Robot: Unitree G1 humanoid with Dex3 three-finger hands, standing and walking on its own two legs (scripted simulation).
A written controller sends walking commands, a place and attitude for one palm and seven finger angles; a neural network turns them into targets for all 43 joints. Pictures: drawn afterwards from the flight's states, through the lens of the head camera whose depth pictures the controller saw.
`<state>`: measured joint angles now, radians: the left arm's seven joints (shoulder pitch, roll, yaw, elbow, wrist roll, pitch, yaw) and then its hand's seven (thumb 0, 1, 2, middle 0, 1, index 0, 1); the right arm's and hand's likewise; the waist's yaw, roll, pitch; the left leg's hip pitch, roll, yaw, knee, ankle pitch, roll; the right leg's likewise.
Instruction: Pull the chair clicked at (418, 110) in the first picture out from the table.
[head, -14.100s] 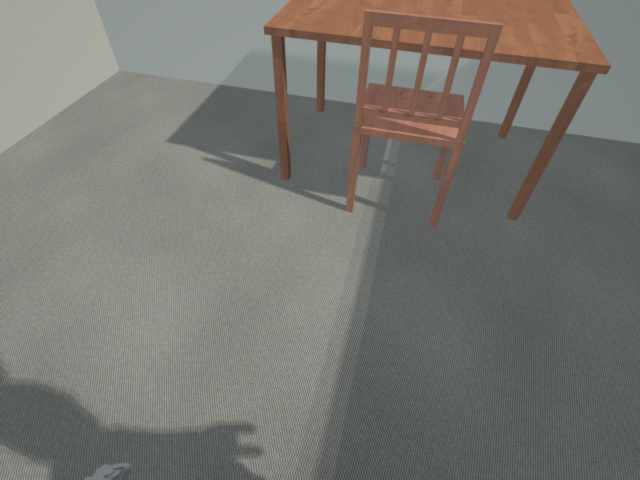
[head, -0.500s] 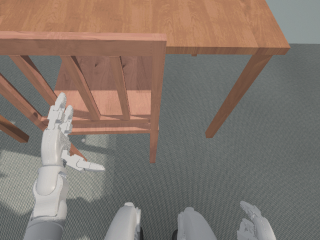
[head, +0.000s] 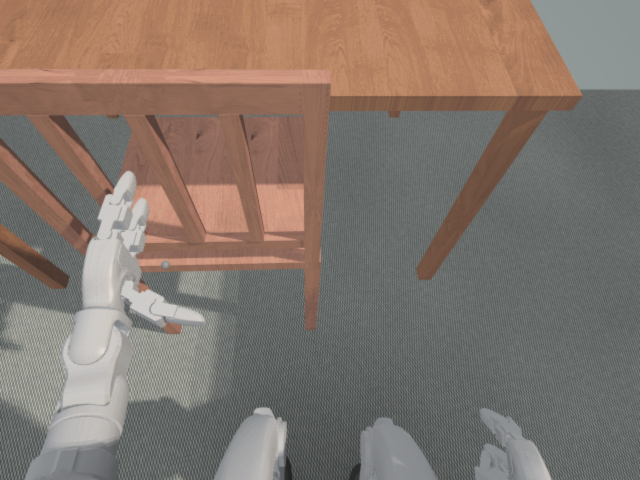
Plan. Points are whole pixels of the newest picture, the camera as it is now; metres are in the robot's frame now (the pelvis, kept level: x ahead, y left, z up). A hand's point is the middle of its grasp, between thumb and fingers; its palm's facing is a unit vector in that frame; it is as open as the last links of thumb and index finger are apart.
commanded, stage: push the fingers through the gap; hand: left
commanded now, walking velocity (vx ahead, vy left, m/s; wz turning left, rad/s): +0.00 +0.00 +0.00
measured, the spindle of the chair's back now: (174, 187) +0.49 +0.22 +0.01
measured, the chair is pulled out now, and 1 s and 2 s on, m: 0.00 0.00 0.00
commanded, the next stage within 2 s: hook a spindle and tug to test in 1.54 s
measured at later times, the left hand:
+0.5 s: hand (181, 239) +0.40 +0.19 +0.01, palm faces +0.07 -1.00 -0.02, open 16.9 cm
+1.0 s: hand (175, 206) +0.45 +0.21 +0.02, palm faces +0.09 -0.99 -0.05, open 16.9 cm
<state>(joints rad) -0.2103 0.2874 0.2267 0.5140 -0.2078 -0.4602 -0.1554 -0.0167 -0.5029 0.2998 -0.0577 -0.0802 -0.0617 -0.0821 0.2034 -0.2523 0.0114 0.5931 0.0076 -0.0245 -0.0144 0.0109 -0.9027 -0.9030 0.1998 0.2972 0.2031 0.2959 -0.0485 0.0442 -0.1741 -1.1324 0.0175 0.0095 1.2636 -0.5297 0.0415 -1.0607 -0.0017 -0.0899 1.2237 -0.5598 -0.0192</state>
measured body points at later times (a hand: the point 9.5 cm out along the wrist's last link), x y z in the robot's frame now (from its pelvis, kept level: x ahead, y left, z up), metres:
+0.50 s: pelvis +0.00 +0.00 +0.00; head +0.13 +0.01 +0.43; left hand +0.40 +0.25 +0.02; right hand +0.11 -0.26 -0.12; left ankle +0.03 +0.09 -0.63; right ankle +0.01 -0.11 -0.63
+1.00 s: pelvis +0.00 +0.01 -0.01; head +0.14 +0.03 +0.42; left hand +0.44 +0.26 +0.03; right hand +0.07 -0.26 -0.12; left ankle +0.03 +0.09 -0.63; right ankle +0.01 -0.11 -0.63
